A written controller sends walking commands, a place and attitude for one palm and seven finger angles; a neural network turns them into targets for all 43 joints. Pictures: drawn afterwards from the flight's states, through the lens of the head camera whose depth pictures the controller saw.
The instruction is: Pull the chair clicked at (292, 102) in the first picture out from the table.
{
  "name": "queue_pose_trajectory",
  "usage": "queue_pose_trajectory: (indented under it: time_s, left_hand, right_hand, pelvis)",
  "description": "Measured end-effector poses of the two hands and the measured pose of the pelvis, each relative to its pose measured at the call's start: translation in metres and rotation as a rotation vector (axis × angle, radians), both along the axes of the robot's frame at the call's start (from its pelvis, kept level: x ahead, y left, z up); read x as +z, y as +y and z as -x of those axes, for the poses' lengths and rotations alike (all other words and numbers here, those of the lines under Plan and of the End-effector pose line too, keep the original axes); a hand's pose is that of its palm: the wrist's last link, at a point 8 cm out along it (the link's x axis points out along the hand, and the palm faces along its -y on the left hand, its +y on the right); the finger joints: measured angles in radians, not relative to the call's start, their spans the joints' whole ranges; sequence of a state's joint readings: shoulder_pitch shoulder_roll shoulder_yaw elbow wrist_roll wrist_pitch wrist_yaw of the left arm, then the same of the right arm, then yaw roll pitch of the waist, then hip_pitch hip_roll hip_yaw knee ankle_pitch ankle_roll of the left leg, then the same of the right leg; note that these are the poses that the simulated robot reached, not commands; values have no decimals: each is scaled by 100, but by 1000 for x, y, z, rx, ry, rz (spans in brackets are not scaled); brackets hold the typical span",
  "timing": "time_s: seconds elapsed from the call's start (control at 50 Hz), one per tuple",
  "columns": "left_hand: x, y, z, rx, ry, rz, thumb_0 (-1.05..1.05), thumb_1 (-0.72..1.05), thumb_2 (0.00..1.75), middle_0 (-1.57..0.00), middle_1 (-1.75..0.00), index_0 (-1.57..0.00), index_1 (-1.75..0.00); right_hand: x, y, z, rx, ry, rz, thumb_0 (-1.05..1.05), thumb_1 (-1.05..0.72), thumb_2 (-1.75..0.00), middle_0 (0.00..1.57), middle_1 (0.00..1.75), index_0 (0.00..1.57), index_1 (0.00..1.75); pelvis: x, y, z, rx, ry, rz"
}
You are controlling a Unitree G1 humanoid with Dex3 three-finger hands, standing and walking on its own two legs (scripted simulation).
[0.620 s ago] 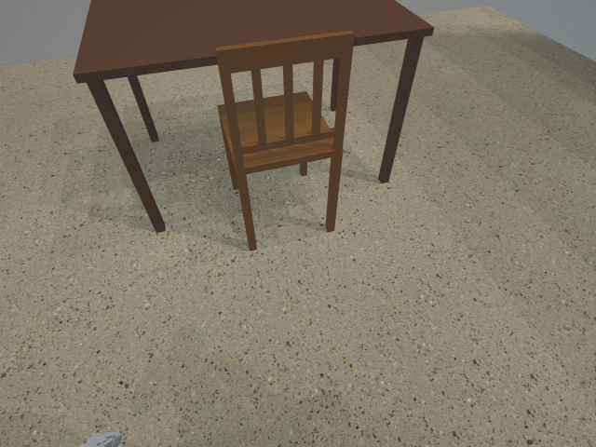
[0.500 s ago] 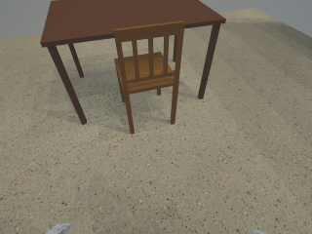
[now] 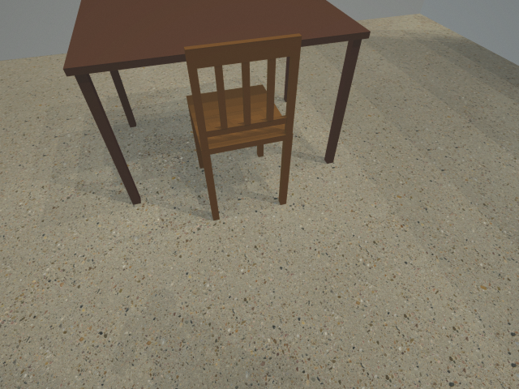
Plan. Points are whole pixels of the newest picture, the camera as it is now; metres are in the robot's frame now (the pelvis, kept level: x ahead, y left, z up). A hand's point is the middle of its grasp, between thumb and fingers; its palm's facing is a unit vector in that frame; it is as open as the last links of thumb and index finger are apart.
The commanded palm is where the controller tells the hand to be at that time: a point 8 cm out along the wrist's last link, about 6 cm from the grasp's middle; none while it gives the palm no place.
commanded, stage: stand and wait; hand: left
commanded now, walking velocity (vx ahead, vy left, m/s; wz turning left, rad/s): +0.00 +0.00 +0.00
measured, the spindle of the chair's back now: (246, 94) +1.08 +0.12 -0.11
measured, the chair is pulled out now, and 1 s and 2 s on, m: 0.00 0.00 0.00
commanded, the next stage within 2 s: look at it before walking up in 0.20 s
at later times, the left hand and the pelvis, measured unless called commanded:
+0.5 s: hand out of the picture +0.06 +0.25 -0.15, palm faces -0.03 -0.94 -0.33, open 7.4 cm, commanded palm none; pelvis -0.01 +0.01 +0.00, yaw +0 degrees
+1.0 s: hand out of the picture +0.07 +0.26 -0.15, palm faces -0.02 -0.94 -0.34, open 7.4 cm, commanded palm none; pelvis -0.01 +0.01 +0.00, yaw -1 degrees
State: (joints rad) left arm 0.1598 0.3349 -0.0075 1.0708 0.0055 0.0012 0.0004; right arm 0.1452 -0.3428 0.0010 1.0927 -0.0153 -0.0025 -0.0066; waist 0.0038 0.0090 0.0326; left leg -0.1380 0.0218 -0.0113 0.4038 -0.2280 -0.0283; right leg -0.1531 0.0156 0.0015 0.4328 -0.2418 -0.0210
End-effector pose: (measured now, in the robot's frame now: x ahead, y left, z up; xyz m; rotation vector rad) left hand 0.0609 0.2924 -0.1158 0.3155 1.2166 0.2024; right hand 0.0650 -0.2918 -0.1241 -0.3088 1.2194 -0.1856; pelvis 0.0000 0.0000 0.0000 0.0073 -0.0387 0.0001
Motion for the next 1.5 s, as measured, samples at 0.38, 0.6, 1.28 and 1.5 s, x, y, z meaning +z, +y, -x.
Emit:
queue_pose_trajectory:
  time_s: [0.38, 0.6, 1.28, 1.5]
  left_hand:
    - [1, 0, 0, -16, -24, 13, 0, 91, 90, -21, -30, -20, -30]
    - [-1, 4, 5, -15, -7, 16, 0, 91, 90, -21, -30, -20, -30]
    - [-26, -35, 5, -91, 63, 63, 0, 91, 90, -20, -30, -20, -30]
    - [-13, -73, 34, -98, 154, 120, 0, 91, 90, -21, -30, -20, -30]
  right_hand:
    - [1, 8, 16, -10, 2, -13, 1, -91, -90, 21, 30, 20, 30]
    - [2, 12, 15, -8, 5, -12, 1, -91, -90, 21, 30, 20, 30]
    - [-30, 30, 41, -156, -46, -97, 1, -91, -90, 21, 29, 20, 30]
    - [-16, 18, 51, -243, -34, -125, 1, -91, -90, 20, 29, 20, 30]
  pelvis:
    - [2, 4, 11, -5, -3, 2]
    - [2, 8, 11, -6, 3, 2]
    - [-19, -1, 20, -164, 7, -35]
    - [-2, -12, 1, -243, 44, -16]
